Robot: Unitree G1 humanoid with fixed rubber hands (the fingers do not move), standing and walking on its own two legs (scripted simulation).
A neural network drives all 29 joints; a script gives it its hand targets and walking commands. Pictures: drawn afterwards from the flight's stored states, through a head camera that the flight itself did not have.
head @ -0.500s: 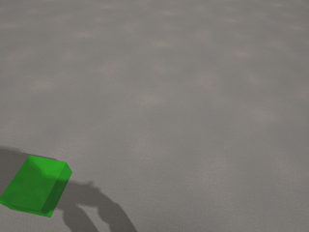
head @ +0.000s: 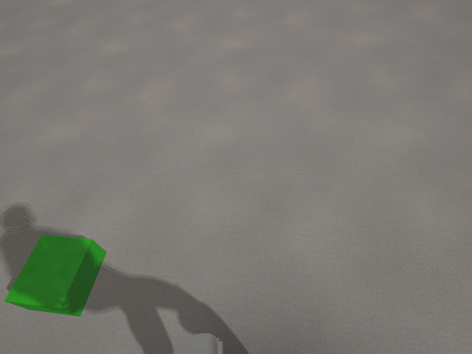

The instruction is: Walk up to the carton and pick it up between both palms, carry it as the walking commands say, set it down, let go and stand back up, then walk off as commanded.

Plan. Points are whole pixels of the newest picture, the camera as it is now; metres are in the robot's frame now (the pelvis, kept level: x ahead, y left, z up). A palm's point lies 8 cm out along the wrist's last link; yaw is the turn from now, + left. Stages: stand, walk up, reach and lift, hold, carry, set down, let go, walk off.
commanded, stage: walk off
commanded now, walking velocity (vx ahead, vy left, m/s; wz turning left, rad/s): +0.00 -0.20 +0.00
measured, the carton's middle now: (60, 274) +0.48 +0.84 -0.69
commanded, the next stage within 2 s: none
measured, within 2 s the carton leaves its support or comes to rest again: neither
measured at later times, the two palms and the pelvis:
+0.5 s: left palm out of the picture +0.05 +0.14 -0.13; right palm out of the picture +0.00 -0.36 -0.11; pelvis +0.00 -0.11 +0.01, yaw -5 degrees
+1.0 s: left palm (235, 339) +0.17 +0.04 -0.13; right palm out of the picture +0.32 -0.48 -0.09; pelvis +0.17 -0.21 +0.00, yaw -19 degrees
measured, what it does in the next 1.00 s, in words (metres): steps to the right, turning right: left foot, then right foot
